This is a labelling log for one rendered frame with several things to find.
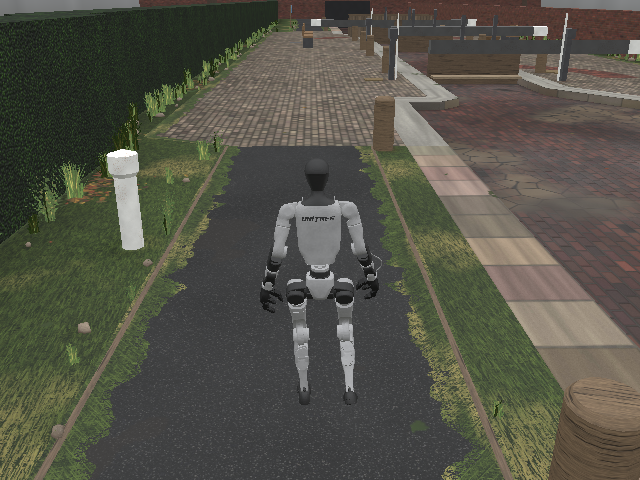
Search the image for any robot left hand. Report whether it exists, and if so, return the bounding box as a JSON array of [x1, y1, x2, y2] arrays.
[[260, 288, 283, 313]]

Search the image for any robot right hand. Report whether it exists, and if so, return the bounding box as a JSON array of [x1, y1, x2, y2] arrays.
[[356, 278, 379, 300]]

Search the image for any robot right thigh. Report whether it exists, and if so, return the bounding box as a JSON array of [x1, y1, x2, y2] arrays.
[[334, 278, 354, 341]]

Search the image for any robot head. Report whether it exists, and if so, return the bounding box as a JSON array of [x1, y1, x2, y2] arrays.
[[301, 158, 335, 206]]

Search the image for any left robot forearm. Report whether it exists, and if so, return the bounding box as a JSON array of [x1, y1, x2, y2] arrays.
[[262, 243, 282, 291]]

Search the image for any right robot upper arm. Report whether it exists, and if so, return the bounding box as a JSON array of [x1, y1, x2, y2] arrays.
[[339, 201, 367, 256]]

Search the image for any right robot forearm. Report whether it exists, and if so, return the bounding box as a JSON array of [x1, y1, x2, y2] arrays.
[[357, 240, 377, 281]]

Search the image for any left robot upper arm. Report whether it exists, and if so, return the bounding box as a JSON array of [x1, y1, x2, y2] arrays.
[[271, 202, 297, 259]]

